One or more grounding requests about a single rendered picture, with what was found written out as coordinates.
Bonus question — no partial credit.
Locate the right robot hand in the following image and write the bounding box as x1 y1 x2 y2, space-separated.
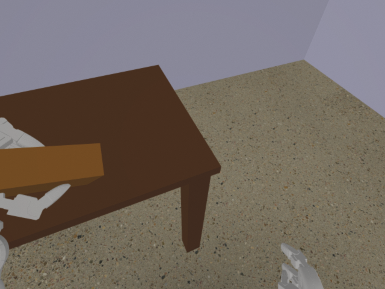
278 243 324 289

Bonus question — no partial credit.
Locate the sponge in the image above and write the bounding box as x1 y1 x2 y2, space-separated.
0 143 104 197

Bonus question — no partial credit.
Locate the left robot hand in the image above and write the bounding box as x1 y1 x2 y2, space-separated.
0 117 71 220

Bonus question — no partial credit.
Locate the table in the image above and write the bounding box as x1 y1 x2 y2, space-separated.
0 65 221 253

